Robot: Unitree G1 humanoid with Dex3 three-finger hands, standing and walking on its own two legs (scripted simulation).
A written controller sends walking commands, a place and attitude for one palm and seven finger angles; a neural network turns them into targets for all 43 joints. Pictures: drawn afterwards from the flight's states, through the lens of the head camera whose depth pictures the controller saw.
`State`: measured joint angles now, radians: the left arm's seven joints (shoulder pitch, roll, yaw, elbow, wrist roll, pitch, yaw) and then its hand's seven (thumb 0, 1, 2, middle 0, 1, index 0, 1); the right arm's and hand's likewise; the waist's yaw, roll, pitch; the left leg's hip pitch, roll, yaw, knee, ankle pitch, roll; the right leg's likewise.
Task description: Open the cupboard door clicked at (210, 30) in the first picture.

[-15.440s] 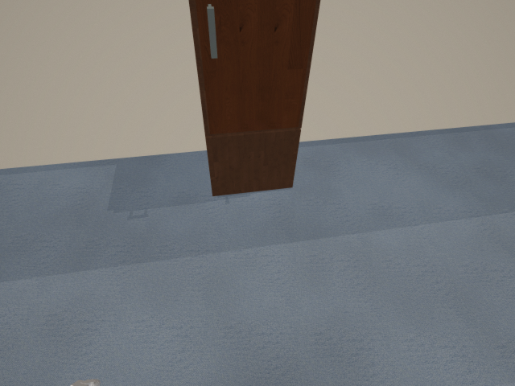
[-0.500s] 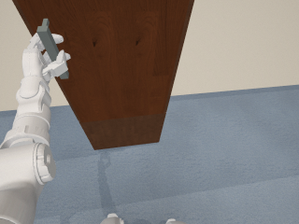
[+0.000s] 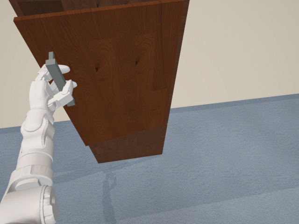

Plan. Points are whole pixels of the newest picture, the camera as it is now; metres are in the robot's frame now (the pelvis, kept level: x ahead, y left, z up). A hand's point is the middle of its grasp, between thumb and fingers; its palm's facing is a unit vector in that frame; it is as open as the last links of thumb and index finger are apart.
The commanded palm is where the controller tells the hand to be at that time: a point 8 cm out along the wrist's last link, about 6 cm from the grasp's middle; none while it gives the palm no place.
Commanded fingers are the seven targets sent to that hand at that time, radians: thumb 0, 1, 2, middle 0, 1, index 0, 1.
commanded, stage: pull the door open along its arc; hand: left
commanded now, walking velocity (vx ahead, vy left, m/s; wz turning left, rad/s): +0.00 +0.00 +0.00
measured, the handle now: (61, 80) +0.49 +0.23 +0.11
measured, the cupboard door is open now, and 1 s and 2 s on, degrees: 9 41 45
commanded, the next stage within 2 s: open thumb and fingers to let go in 0.52 s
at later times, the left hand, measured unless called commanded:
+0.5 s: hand (114, 142) +0.28 +0.07 +0.12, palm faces +0.41 -0.91 +0.02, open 6.5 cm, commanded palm +0.22 +0.13 +0.11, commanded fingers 0.00 0.90 0.90 -0.40 -1.35 -0.40 -1.35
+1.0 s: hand (115, 140) +0.29 +0.07 +0.11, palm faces +0.50 -0.86 -0.01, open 9.7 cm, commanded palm +0.25 +0.11 +0.11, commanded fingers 0.00 -0.50 0.30 -0.30 -1.20 -0.30 -1.20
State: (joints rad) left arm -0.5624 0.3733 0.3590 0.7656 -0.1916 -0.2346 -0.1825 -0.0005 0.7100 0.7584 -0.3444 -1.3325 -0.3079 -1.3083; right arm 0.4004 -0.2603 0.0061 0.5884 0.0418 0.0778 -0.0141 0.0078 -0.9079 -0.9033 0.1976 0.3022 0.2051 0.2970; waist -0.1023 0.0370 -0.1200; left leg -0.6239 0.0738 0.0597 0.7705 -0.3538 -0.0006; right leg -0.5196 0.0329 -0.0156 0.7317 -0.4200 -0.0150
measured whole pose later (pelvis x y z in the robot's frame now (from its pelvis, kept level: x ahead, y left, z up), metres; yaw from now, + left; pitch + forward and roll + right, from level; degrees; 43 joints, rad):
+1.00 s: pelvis -0.01 -0.04 +0.01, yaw +6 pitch +0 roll +1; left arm -0.02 -0.11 -0.15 0.05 0.04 0.03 0.59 0.01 0.13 0.57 -0.35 -1.26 -0.34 -1.26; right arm 0.18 -0.19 0.00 0.65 -0.04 0.10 -0.02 0.01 -0.91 -0.90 0.20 0.30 0.20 0.30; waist 0.00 0.05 -0.05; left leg -0.37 0.04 -0.03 0.65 -0.29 -0.04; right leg -0.26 0.01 -0.11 0.68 -0.43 -0.07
